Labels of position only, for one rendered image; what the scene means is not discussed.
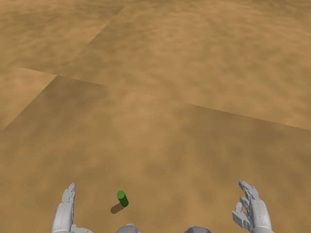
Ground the can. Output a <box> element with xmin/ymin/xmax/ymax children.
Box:
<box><xmin>117</xmin><ymin>191</ymin><xmax>129</xmax><ymax>207</ymax></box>

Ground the left robot hand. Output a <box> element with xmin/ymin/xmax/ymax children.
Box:
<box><xmin>51</xmin><ymin>183</ymin><xmax>93</xmax><ymax>233</ymax></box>

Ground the right robot hand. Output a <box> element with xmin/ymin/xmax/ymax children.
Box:
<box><xmin>232</xmin><ymin>180</ymin><xmax>272</xmax><ymax>233</ymax></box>

